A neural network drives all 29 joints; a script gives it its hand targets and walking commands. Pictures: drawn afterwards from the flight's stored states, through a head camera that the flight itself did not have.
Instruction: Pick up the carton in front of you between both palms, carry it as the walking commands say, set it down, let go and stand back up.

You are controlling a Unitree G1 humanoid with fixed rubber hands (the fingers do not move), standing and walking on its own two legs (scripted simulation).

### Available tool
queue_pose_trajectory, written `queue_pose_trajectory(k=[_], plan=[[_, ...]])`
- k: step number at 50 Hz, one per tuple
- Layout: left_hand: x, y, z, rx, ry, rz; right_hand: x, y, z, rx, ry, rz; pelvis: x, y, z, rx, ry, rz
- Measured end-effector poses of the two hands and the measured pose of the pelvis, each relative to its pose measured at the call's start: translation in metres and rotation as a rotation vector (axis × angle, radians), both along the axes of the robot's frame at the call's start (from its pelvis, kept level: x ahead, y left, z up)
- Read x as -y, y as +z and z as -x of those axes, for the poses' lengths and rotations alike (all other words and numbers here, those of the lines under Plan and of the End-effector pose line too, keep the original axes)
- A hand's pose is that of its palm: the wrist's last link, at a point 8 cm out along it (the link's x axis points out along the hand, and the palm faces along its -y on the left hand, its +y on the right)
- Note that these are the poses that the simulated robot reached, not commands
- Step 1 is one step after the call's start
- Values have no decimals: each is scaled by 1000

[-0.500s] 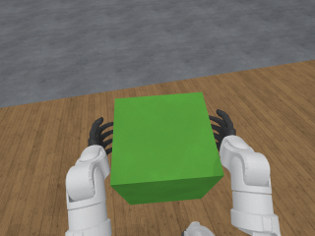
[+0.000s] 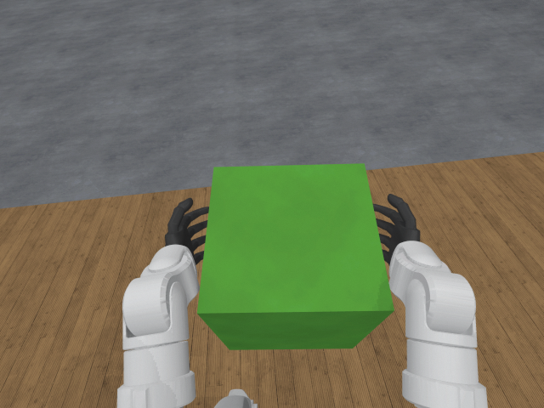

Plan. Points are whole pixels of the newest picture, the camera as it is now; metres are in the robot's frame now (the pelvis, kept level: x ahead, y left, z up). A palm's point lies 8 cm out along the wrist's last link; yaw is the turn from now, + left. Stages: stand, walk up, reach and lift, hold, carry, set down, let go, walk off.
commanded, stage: carry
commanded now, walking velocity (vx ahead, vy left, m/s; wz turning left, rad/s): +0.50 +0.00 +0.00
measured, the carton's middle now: (289, 266) +0.34 +0.01 +0.02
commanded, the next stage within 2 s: none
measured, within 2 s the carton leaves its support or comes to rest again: neither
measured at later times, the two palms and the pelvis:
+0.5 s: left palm (218, 133) +0.64 +0.16 +0.05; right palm (363, 131) +0.63 -0.14 +0.06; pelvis +0.31 +0.03 -0.03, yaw -1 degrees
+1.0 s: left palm (239, 74) +0.94 +0.15 +0.02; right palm (348, 70) +0.95 -0.15 +0.02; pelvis +0.62 -0.01 -0.06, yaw +0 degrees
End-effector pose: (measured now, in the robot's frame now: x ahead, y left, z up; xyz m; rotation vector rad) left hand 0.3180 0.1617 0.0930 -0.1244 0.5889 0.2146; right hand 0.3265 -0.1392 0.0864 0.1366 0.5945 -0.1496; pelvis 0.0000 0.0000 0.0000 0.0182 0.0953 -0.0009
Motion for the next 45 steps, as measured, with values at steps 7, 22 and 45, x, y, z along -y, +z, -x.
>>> queue_pose_trajectory(k=[7, 22, 45], plan=[[-14, -11, -113, 59, -36, -4, -13, -6, -105, 60, -16, 42, -20, -36, -112, 23, -29, 40], [-2, -50, -286, -51, -90, 32, -3, -38, -258, -52, -92, 22, -35, -32, -275, 0, -17, 40], [11, -79, -553, -76, 33, 5, 10, -76, -563, -76, 25, -14, 18, -65, -563, 7, 13, -4]])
